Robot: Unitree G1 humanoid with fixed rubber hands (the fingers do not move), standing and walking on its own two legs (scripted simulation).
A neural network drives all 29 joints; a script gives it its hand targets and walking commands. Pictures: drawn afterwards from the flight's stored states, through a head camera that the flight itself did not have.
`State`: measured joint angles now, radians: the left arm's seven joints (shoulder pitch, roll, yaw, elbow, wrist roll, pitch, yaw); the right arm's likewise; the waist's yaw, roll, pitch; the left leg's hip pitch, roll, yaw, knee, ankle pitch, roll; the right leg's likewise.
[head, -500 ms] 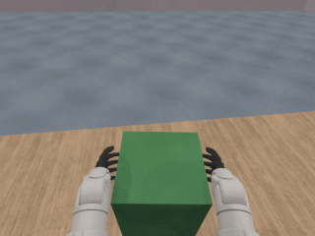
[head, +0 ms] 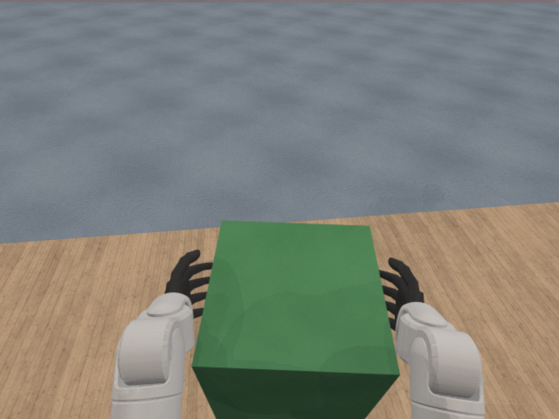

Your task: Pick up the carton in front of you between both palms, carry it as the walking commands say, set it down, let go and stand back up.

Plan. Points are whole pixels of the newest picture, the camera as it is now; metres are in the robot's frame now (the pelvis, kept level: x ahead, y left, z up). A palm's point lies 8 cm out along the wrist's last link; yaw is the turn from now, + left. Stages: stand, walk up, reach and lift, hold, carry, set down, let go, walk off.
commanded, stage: carry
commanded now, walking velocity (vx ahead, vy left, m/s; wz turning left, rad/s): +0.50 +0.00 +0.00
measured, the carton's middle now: (291, 329) +0.27 -0.01 +0.01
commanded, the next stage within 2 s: none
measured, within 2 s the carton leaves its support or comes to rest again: neither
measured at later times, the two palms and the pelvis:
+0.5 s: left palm (206, 168) +0.57 +0.15 +0.09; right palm (360, 175) +0.55 -0.15 +0.09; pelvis +0.29 +0.02 +0.00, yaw -3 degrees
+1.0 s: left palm (225, 94) +0.90 +0.14 +0.10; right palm (338, 99) +0.89 -0.16 +0.09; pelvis +0.64 -0.01 +0.00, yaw +0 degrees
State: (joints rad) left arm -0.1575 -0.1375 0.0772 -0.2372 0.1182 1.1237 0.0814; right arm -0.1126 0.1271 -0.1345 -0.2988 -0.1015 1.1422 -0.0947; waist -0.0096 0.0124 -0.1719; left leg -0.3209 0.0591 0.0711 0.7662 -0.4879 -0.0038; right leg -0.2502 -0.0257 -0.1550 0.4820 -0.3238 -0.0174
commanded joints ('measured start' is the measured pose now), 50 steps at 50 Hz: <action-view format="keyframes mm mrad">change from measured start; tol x32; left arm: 1 -391 -906 -668 -141 -359 41 -218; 50 -358 -816 -680 -235 -403 73 -255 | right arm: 1 -521 877 764 -106 432 38 277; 50 -448 844 776 -197 398 54 244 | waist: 1 53 -132 -113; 10 -26 313 -190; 28 22 153 -149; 31 39 -257 -275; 50 28 -163 7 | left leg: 1 -553 12 11 82 -121 17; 8 367 -68 180 -325 309 36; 10 583 347 -569 -549 178 217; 27 381 145 139 -366 1080 67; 32 -323 -15 -57 573 37 16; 50 -247 -1 145 -234 461 38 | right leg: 1 582 -371 484 -177 472 -216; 6 261 -226 122 -156 299 -73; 13 -551 -95 130 702 -137 -8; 28 148 92 -176 -37 280 -31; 31 567 -412 701 -266 25 -254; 50 355 -214 0 -248 548 -89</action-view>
